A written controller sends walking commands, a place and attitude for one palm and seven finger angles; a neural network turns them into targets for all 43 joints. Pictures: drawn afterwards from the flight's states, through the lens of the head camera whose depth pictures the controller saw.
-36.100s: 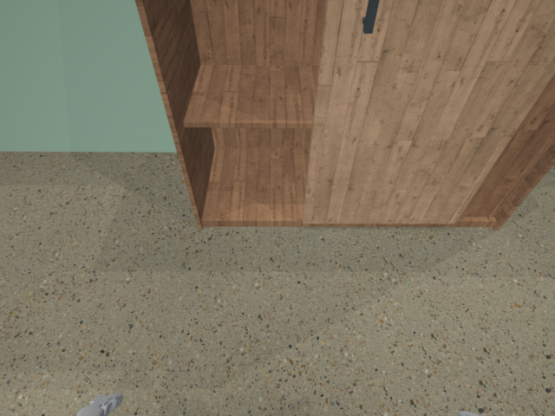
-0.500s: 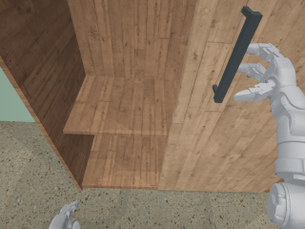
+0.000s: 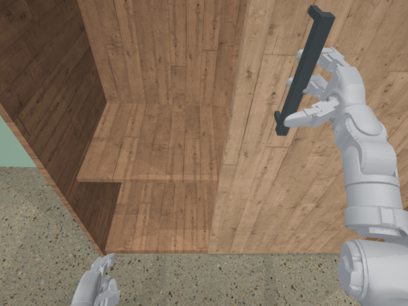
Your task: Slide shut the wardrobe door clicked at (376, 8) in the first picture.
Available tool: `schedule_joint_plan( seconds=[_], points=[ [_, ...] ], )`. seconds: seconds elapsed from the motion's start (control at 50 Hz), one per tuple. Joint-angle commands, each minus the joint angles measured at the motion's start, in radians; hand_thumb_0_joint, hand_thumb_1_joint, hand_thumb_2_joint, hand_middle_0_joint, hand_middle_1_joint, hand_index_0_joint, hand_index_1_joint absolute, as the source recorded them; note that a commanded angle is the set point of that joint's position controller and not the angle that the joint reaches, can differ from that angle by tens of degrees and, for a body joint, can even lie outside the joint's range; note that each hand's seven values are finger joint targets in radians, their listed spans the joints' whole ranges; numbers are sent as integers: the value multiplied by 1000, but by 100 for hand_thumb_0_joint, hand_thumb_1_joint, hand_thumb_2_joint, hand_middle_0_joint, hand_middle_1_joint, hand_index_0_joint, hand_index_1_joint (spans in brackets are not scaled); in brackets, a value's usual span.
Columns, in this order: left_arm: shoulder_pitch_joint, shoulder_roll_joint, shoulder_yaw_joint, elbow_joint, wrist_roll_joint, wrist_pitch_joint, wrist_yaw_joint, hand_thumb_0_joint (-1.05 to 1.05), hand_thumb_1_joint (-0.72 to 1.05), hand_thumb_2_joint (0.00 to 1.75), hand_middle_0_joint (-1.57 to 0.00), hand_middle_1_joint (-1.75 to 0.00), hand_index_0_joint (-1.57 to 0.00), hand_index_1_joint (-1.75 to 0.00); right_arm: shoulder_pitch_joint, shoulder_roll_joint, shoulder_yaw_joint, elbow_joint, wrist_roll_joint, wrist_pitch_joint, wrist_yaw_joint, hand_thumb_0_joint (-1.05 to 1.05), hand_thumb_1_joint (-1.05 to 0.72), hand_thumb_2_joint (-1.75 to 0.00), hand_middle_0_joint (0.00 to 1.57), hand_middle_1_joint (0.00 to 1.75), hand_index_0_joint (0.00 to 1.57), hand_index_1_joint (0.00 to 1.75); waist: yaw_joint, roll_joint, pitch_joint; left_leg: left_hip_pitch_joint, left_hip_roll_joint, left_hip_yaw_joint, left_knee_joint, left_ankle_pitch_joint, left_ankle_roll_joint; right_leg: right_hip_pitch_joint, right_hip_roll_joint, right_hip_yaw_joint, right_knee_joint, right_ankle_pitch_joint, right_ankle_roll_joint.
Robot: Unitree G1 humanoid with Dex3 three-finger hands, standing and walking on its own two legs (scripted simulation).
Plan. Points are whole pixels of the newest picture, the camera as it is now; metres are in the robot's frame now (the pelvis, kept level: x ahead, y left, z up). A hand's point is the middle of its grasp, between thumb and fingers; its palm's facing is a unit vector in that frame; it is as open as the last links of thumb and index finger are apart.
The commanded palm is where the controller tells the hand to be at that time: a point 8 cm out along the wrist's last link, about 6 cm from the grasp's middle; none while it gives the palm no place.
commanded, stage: feel for the door with the fingertips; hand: right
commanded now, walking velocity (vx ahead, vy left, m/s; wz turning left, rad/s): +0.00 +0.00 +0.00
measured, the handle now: (295, 78) +0.47 -0.12 +0.24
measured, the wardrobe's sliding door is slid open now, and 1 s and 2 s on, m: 0.49 0.49 0.49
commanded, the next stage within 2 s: slide the fingers in behind the handle in 0.36 s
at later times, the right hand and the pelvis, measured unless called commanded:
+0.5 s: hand (306, 88) +0.43 -0.13 +0.25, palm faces -0.05 +1.00 -0.03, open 13.6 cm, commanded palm +0.42 -0.17 +0.24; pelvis -0.02 +0.01 +0.00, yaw -1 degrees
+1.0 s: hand (296, 97) +0.41 -0.11 +0.24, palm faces -0.09 +1.00 -0.03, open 14.0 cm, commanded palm +0.39 -0.17 +0.24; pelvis -0.01 +0.01 +0.00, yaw +1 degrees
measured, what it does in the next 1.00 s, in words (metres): stands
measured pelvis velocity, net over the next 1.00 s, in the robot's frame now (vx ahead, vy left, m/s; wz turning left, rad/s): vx -0.01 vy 0.01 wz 0.02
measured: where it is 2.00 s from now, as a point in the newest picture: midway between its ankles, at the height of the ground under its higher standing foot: outside the picture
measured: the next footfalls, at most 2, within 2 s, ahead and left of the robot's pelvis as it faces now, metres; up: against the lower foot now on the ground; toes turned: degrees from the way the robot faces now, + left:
none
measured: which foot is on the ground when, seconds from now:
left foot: down 0.00-1.00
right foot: down 0.00-1.00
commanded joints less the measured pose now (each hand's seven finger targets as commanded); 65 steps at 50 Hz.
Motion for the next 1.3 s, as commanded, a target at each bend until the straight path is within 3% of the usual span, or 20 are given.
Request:
schedule_joint_plan(
  seconds=[0.0, 0.1, 0.14, 0.24, 0.28, 0.38, 0.46, 0.56, 0.6, 0.64, 0.7, 0.72, 0.78, 0.82, 0.94, 0.98, 1.02, 1.06, 1.22, 1.28],
  points=[
    [-46, 132, 48, -120, 1, -20, 3, 0, 90, 90, -20, -30, -20, -30, -456, -205, -80, -83, -7, -10, -53, 0, 50, -30, 30, 120, 30, 120, 4, 31, -315, -39, 1, -12, -35, 394, 8, 247, -15, 45, -8, 344, -27],
    [-61, 127, 51, -125, -9, -13, 3, 0, 90, 90, -20, -30, -20, -30, -514, -98, 8, -86, 9, -14, -38, 0, 50, -30, 30, 120, 30, 120, 35, 103, -268, -72, -3, -14, -45, 392, 0, 239, -17, 40, -1, 321, -39],
    [-48, 134, 52, -119, -6, -11, 7, 0, 90, 90, -20, -30, -20, -30, -550, -154, -27, -63, 4, -20, -40, 0, 50, -30, 30, 120, 30, 120, 34, 102, -264, -83, -1, -21, -49, 363, -1, 228, -14, 42, -5, 295, -41],
    [-29, 131, 49, -109, -2, -13, 9, 0, 90, 90, -20, -30, -20, -30, -602, -172, -25, -24, -10, -47, -37, 0, 50, -30, 30, 120, 30, 120, 38, 53, -258, -94, 2, -27, -55, 324, 4, 225, -11, 42, -8, 264, -39],
    [-25, 125, 50, -105, -4, -17, 8, 0, 90, 90, -20, -30, -20, -30, -634, -142, 11, -31, -14, -63, -37, 0, 50, -30, 30, 120, 30, 120, 44, 17, -261, -104, 3, -24, -57, 294, 9, 239, -15, 46, -8, 251, -35],
    [-1, 133, 55, -86, -4, -30, 11, 0, 90, 90, -20, -30, -20, -30, -665, -152, 4, 36, -11, -79, -38, 0, 50, -30, 30, 120, 30, 120, 54, 50, -254, -116, -1, -27, -67, 262, 5, 220, -14, 46, -9, 215, -39],
    [17, 136, 56, -77, -5, -54, 11, 0, 90, 90, -20, -30, -20, -30, -732, -138, 17, 56, -15, -101, -34, 0, 50, -30, 30, 120, 30, 120, 65, 18, -270, -151, -5, -28, -67, 231, 4, 243, -13, 54, -11, 191, -37],
    [14, 135, 57, -87, -7, -75, 7, 0, 90, 90, -20, -30, -20, -30, -661, -157, -4, 43, -5, -126, -21, 0, 50, -30, 30, 120, 30, 120, 47, 35, -284, -110, -4, -31, -70, 247, 4, 231, -10, 51, -16, 194, -40],
    [4, 133, 58, -96, -9, -79, 4, 0, 90, 90, -20, -30, -20, -30, -623, -135, 8, 21, 3, -135, -14, 0, 50, -30, 30, 120, 30, 120, 41, 52, -279, -98, -5, -29, -72, 247, 2, 222, -11, 50, -19, 187, -41],
    [-1, 134, 57, -104, -11, -84, 3, 0, 90, 90, -20, -30, -20, -30, -616, -156, -7, -7, 3, -133, -11, 0, 50, -30, 30, 120, 30, 120, 35, 27, -286, -97, -5, -31, -72, 247, 3, 231, -10, 48, -21, 190, -40],
    [-10, 135, 54, -103, -11, -86, 5, 0, 90, 90, -20, -30, -20, -30, -590, -184, -43, -2, 15, -126, -16, 0, 50, -30, 30, 120, 30, 120, 29, 72, -247, -91, -6, -31, -82, 226, -2, 196, -13, 43, -29, 158, -43],
    [-9, 138, 54, -105, -8, -87, 8, 0, 90, 90, -20, -30, -20, -30, -583, -233, -85, -13, 11, -125, -23, 0, 50, -30, 30, 120, 30, 120, 18, 73, -267, -72, -5, -33, -77, 233, -1, 191, -12, 43, -32, 166, -42],
    [-32, 128, 50, -132, -2, -89, 1, 0, 90, 90, -20, -30, -20, -30, -532, -268, -119, -125, 3, -140, -45, 0, 50, -30, 30, 120, 30, 120, -12, 46, -318, -7, 3, -33, -66, 286, 1, 202, -13, 35, -35, 223, -39],
    [-45, 117, 49, -152, -2, -90, -4, 0, 90, 90, -20, -30, -20, -30, -468, -231, -106, -188, -5, -139, -48, 0, 50, -30, 30, 120, 30, 120, -16, 39, -335, 7, -1, -33, -54, 356, 0, 231, -13, 28, -27, 282, -40],
    [-84, 119, 49, -160, -12, -70, 0, 0, 90, 90, -20, -30, -20, -30, -437, -150, -40, -247, 11, -59, -37, 0, 50, -30, 30, 120, 30, 120, 5, 68, -286, -20, -6, -28, -62, 382, -8, 242, -13, 16, -22, 283, -43],
    [-83, 124, 46, -140, -11, -57, 5, 0, 90, 90, -20, -30, -20, -30, -429, -169, -50, -204, 15, -27, -43, 0, 50, -30, 30, 120, 30, 120, 4, 80, -246, -30, -3, -26, -69, 350, -6, 215, -13, 17, -21, 255, -40],
    [-90, 123, 45, -144, -7, -49, 9, 0, 90, 90, -20, -30, -20, -30, -461, -200, -77, -230, 7, -12, -52, 0, 50, -30, 30, 120, 30, 120, 4, 53, -271, -30, -1, -31, -65, 364, -6, 231, -10, 18, -22, 267, -41],
    [-98, 119, 41, -149, -5, -42, 10, 0, 90, 90, -20, -30, -20, -30, -484, -196, -68, -260, 1, -11, -57, 0, 50, -30, 30, 120, 30, 120, 5, 27, -293, -19, 2, -32, -55, 402, -2, 252, -6, 18, -15, 307, -41],
    [-106, 116, 45, -165, -4, -19, 2, 0, 90, 90, -20, -30, -20, -30, -408, -174, -63, -302, 15, -24, -31, 0, 50, -30, 30, 120, 30, 120, -5, 53, -356, 37, 3, -25, -30, 543, 0, 290, -1, 22, 4, 431, -42],
    [-104, 121, 43, -154, -6, 2, 2, 0, 90, 90, -20, -30, -20, -30, -367, -170, -57, -231, 15, 8, -27, 0, 50, -30, 30, 120, 30, 120, -4, 63, -291, 22, 4, -20, -38, 522, 2, 248, 0, 18, 3, 401, -41]
  ],
)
